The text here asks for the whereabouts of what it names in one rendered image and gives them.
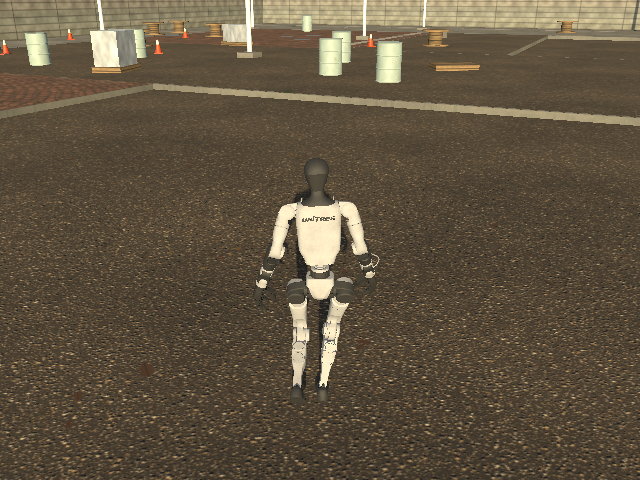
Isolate right robot forearm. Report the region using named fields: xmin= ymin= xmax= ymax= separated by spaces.
xmin=357 ymin=239 xmax=375 ymax=278

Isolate robot right hand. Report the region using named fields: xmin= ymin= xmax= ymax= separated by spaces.
xmin=353 ymin=275 xmax=377 ymax=296

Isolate robot left hand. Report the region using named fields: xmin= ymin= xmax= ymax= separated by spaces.
xmin=253 ymin=285 xmax=276 ymax=311

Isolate robot left upper arm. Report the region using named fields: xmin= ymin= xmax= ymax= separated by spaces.
xmin=268 ymin=202 xmax=297 ymax=259

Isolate robot right upper arm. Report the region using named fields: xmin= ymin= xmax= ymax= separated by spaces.
xmin=338 ymin=201 xmax=368 ymax=255

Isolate robot left thigh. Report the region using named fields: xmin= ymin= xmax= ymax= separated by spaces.
xmin=287 ymin=278 xmax=310 ymax=344

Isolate left robot forearm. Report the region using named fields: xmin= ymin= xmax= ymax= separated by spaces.
xmin=256 ymin=243 xmax=278 ymax=288

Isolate right robot foot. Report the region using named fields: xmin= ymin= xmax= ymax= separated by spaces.
xmin=315 ymin=376 xmax=329 ymax=401

